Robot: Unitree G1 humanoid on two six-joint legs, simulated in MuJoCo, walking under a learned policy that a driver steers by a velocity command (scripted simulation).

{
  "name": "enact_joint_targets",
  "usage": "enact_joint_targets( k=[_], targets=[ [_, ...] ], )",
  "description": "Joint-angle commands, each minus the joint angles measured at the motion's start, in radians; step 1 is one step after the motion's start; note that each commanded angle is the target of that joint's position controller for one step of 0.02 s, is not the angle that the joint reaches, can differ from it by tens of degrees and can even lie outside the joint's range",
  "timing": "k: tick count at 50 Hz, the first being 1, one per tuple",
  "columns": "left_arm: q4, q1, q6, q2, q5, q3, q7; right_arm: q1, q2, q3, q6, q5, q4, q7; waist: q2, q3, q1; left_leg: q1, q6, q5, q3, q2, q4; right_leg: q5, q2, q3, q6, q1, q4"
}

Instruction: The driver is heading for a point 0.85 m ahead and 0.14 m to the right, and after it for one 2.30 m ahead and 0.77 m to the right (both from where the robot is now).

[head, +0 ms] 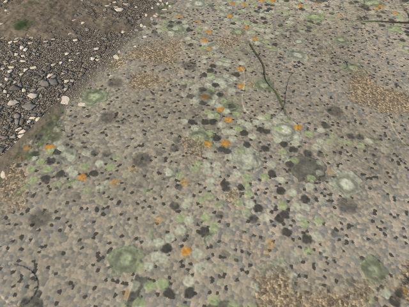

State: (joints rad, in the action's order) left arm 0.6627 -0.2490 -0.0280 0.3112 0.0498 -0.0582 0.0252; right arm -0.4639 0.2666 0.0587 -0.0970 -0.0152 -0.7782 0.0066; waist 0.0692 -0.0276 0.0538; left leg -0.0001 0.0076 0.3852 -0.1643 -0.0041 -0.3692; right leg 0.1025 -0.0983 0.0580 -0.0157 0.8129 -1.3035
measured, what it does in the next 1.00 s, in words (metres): walks ahead: right foot, then left foot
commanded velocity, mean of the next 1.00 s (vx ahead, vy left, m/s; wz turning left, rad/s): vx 0.99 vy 0.00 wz -0.22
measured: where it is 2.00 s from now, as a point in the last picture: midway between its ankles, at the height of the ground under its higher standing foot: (260, 82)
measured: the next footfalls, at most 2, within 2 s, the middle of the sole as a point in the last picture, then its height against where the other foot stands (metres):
right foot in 0.22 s outside the picture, level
left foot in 0.70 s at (220, 231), level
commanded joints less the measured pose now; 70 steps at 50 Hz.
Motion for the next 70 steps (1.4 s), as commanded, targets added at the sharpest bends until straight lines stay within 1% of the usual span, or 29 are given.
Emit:
enact_joint_targets(
  k=[1, 4, 7, 10, 11, 12, 13, 14, 16, 19, 23, 29, 32, 34, 35, 36, 37, 38, 40, 44, 48, 55, 58, 59, 60, 61, 63, 67, 70],
  targets=[
    [-0.095, 0.086, -0.003, 0.0, -0.009, 0.01, 0.012, 0.116, 0.069, 0.006, -0.024, -0.008, 0.056, -0.017, -0.131, 0.195, -0.043, -0.078, -0.08, -0.359, 0.069, 0.234, 0.242, -0.114, -0.02, 0.007, -0.004, 0.124, 0.119],
    [-0.132, 0.21, -0.016, -0.01, -0.008, 0.021, 0.047, 0.068, 0.122, 0.013, -0.018, -0.002, 0.018, -0.03, -0.086, 0.23, -0.008, -0.03, -0.032, -0.501, -0.036, 0.225, 0.261, -0.185, 0.004, -0.108, -0.054, 0.04, 0.368],
    [-0.162, 0.252, -0.026, 0.025, 0.003, 0.007, 0.07, 0.041, 0.229, 0.031, 0.002, -0.006, 0.001, -0.051, -0.157, 0.16, -0.046, 0.059, 0.0, -1.231, -0.099, 0.237, 0.12, -0.128, 0.12, -0.251, -0.117, -0.186, 0.504],
    [-0.066, -0.192, 0.006, 0.189, 0.008, -0.074, 0.054, 0.153, 0.304, 0.054, 0.03, 0.005, 0.053, -0.054, -0.25, -0.08, -0.3, -0.012, -0.042, -1.6, -0.063, 0.273, -0.417, 0.014, 0.183, -0.212, -0.201, -0.718, 0.517],
    [0.0, -0.367, 0.021, 0.232, 0.004, -0.101, 0.029, 0.192, 0.255, 0.044, 0.014, 0.02, 0.071, -0.042, -0.137, -0.114, -0.361, -0.262, -0.03, -1.057, -0.052, 0.171, -0.778, -0.039, 0.149, -0.092, -0.235, -1.041, 0.643],
    [0.0, -0.304, 0.026, 0.282, -0.015, -0.097, 0.015, 0.134, 0.051, -0.015, -0.029, -0.008, 0.119, -0.021, 0.265, -0.077, -0.197, -0.655, 0.004, 0.163, 0.032, -0.046, -1.237, -0.052, 0.034, 0.224, -0.327, -1.215, 0.641],
    [-0.066, -0.228, -0.006, 0.238, -0.05, -0.072, 0.012, 0.072, 0.05, -0.038, -0.077, 0.037, 0.19, -0.009, 0.231, -0.309, -0.134, -0.861, -0.024, 0.175, 0.298, -0.067, -1.353, 0.493, -0.151, 0.772, -0.494, -1.315, 0.904],
    [-0.075, -0.253, -0.025, 0.168, -0.044, -0.066, 0.011, 0.236, 0.154, -0.02, -0.1, 0.056, 0.215, -0.008, 0.023, -0.204, -0.195, -0.872, -0.063, 0.063, 0.337, -0.014, -1.251, 0.598, -0.146, 0.817, -0.414, -1.194, 1.059],
    [-0.073, -0.129, -0.059, 0.138, -0.043, -0.052, 0.021, 0.254, 0.133, -0.019, -0.091, 0.038, 0.207, -0.017, -0.217, 0.016, -0.06, -0.782, -0.058, -0.048, 0.336, 0.056, -1.042, 0.46, -0.098, 0.694, -0.353, -0.839, 1.097],
    [-0.085, -0.014, -0.064, 0.101, -0.042, -0.039, 0.001, 0.196, 0.149, -0.005, -0.041, 0.013, 0.182, -0.017, -0.126, 0.105, 0.025, -0.649, 0.011, -0.093, 0.333, 0.105, -0.863, 0.299, 0.023, 0.49, -0.34, -0.548, 1.122],
    [-0.032, -0.047, -0.059, 0.073, -0.027, -0.024, -0.04, 0.399, 0.067, -0.035, -0.035, -0.023, 0.247, -0.012, -0.059, 0.163, -0.058, -0.507, 0.064, -0.449, 0.199, 0.085, -0.458, 0.047, 0.138, 0.208, -0.271, -0.341, 1.107],
    [0.075, -0.206, -0.066, 0.094, -0.025, -0.023, -0.022, 0.598, 0.089, -0.027, -0.048, 0.041, 0.292, 0.016, 0.009, 0.161, -0.213, -0.578, -0.011, -0.605, 0.162, 0.062, -0.117, -0.029, -0.007, 0.189, -0.214, -0.718, 1.102],
    [0.105, -0.179, -0.047, 0.129, -0.06, -0.025, -0.028, 0.49, 0.14, 0.003, -0.046, 0.057, 0.275, 0.031, 0.039, 0.07, -0.122, -0.558, -0.092, -0.409, 0.105, -0.004, -0.136, -0.67, -0.075, 0.121, -0.168, -0.966, 0.962],
    [0.089, -0.086, -0.029, 0.166, -0.1, -0.03, -0.032, 0.165, 0.213, 0.041, -0.021, 0.073, 0.206, 0.022, 0.078, -0.12, 0.072, -0.243, -0.145, -0.34, 0.074, -0.055, -0.194, -1.118, -0.066, 0.043, -0.138, -0.953, 0.596],
    [0.052, -0.012, -0.032, 0.156, -0.11, -0.023, -0.041, -0.098, 0.24, 0.046, -0.003, 0.065, 0.142, 0.015, -0.02, -0.243, 0.189, 0.133, -0.178, -0.282, 0.214, 0.029, -0.266, -0.894, -0.031, 0.019, -0.114, -0.684, 0.233],
    [0.031, -0.193, -0.056, -0.015, -0.08, 0.021, -0.019, -0.107, 0.282, 0.052, -0.013, 0.043, 0.11, 0.032, -0.442, -0.315, 0.025, 0.463, -0.364, 0.168, 0.797, 0.234, -0.122, 0.212, 0.186, 0.025, -0.021, -0.214, -0.138],
    [0.023, -0.139, -0.092, 0.054, -0.036, 0.029, -0.009, -0.104, 0.178, 0.038, -0.012, 0.031, 0.114, 0.032, -0.386, -0.292, 0.067, 0.491, -0.361, 0.353, 1.086, 0.271, 0.105, 0.31, 0.185, 0.102, -0.042, -0.076, -0.165],
    [-0.011, -0.016, -0.117, 0.108, -0.01, 0.018, -0.002, -0.034, 0.15, 0.034, -0.01, 0.013, 0.131, 0.025, -0.245, -0.137, 0.07, 0.385, -0.323, 0.284, 0.982, 0.266, 0.112, 0.243, 0.123, 0.128, -0.066, -0.01, -0.128],
    [-0.049, 0.124, -0.144, 0.075, -0.05, 0.027, -0.007, 0.032, 0.147, 0.032, -0.013, 0.011, 0.137, 0.038, 0.008, 0.016, 0.015, 0.12, -0.31, 0.013, 0.817, 0.177, 0.14, 0.2, 0.091, 0.102, -0.07, -0.072, 0.039],
    [-0.059, 0.104, -0.125, 0.062, -0.075, 0.022, -0.018, 0.06, 0.108, 0.017, -0.009, 0.048, 0.116, 0.027, -0.065, 0.087, -0.067, -0.066, -0.318, -0.202, 0.664, 0.088, 0.179, 0.17, 0.054, 0.08, 0.005, -0.127, 0.264],
    [-0.149, 0.337, -0.131, 0.003, -0.079, 0.042, -0.013, 0.025, 0.128, 0.022, 0.002, 0.05, 0.079, -0.008, -0.109, 0.172, 0.005, -0.328, -0.26, -0.312, 0.557, 0.006, 0.208, -0.124, 0.108, 0.005, 0.059, -0.268, 0.626],
    [-0.203, 0.422, -0.141, 0.064, -0.031, 0.0, -0.008, -0.105, 0.114, 0.016, 0.019, 0.039, -0.045, -0.017, -0.181, 0.101, 0.044, -0.017, -0.167, -0.813, 0.499, 0.082, 0.069, -0.233, 0.168, -0.078, -0.005, -0.398, 0.857],
    [-0.11, -0.087, -0.117, 0.144, -0.008, -0.04, -0.029, 0.04, 0.155, 0.021, 0.043, -0.024, -0.013, -0.015, -0.256, -0.199, -0.238, -0.11, -0.123, -1.251, 0.43, 0.108, -0.537, -0.108, 0.058, -0.009, -0.146, -0.925, 0.738],
    [-0.046, -0.257, -0.113, 0.219, -0.033, -0.055, -0.014, -0.094, 0.026, -0.014, 0.03, -0.014, -0.009, -0.018, 0.119, -0.412, -0.183, -0.522, -0.027, -0.456, 0.366, -0.061, -1.041, 0.143, -0.199, 0.487, -0.366, -1.392, 0.705],
    [0.014, -0.347, -0.112, 0.161, -0.008, -0.052, 0.005, -0.11, 0.04, -0.038, 0.01, 0.028, -0.007, -0.005, 0.314, -0.479, -0.207, -0.726, -0.029, 0.095, 0.358, -0.103, -1.129, 0.487, -0.244, 0.882, -0.407, -1.49, 0.937],
    [0.015, -0.279, -0.102, 0.079, -0.022, -0.035, -0.009, 0.077, 0.12, -0.018, -0.012, 0.059, 0.046, -0.005, 0.2, -0.232, -0.225, -0.872, -0.056, 0.053, 0.357, -0.019, -1.124, 0.53, -0.2, 0.798, -0.348, -1.355, 0.98],
    [0.012, -0.188, -0.091, 0.075, -0.056, -0.028, -0.007, 0.303, 0.098, -0.034, -0.061, 0.016, 0.117, 0.008, -0.097, 0.014, -0.168, -0.824, -0.074, 0.003, 0.323, 0.01, -0.965, 0.225, -0.103, 0.606, -0.3, -0.978, 1.038],
    [0.018, -0.082, -0.08, 0.029, -0.028, -0.011, -0.017, 0.265, 0.066, -0.041, -0.063, -0.001, 0.135, 0.018, -0.041, 0.107, -0.011, -0.666, -0.025, -0.012, 0.313, 0.079, -0.64, 0.122, -0.02, 0.46, -0.305, -0.641, 1.126],
    [0.012, -0.052, -0.082, 0.117, -0.008, -0.045, -0.041, 0.418, 0.045, -0.062, -0.074, -0.012, 0.2, 0.031, -0.048, 0.164, -0.029, -0.295, 0.011, -0.389, 0.238, 0.033, -0.311, 0.143, 0.056, 0.333, -0.244, -0.263, 1.188]
  ],
)
Over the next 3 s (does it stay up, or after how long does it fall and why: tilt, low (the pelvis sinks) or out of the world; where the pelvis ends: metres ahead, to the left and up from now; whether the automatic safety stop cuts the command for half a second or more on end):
stays up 2.12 -0.88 0.00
